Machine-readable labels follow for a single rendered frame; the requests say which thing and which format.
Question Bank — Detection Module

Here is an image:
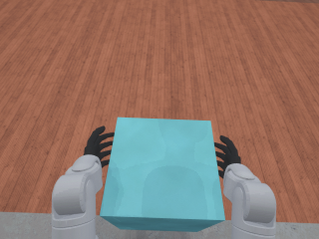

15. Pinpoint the robot right forearm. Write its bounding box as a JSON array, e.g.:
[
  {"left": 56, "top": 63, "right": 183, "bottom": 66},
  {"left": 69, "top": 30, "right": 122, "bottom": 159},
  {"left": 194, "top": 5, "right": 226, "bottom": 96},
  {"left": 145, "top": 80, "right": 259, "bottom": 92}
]
[{"left": 223, "top": 163, "right": 277, "bottom": 239}]

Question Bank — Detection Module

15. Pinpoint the robot left forearm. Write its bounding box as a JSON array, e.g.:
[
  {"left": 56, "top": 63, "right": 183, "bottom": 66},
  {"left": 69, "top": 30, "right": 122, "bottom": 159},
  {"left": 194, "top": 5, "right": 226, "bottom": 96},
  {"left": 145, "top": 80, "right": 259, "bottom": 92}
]
[{"left": 51, "top": 154, "right": 103, "bottom": 239}]

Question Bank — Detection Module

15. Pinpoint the robot right hand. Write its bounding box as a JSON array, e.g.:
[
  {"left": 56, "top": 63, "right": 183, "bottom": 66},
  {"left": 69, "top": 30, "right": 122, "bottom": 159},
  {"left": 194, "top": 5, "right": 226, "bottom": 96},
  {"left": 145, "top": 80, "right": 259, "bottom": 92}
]
[{"left": 214, "top": 135, "right": 241, "bottom": 178}]

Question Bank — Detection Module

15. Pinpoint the carton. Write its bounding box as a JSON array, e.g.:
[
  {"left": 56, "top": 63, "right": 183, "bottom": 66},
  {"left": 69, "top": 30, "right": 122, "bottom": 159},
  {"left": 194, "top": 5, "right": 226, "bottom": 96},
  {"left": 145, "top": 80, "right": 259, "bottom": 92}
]
[{"left": 100, "top": 117, "right": 225, "bottom": 232}]

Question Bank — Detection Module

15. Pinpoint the robot left hand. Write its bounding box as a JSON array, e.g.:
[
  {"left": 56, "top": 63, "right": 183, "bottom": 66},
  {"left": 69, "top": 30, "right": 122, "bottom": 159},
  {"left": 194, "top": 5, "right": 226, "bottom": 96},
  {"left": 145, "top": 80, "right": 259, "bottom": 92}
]
[{"left": 84, "top": 125, "right": 115, "bottom": 168}]

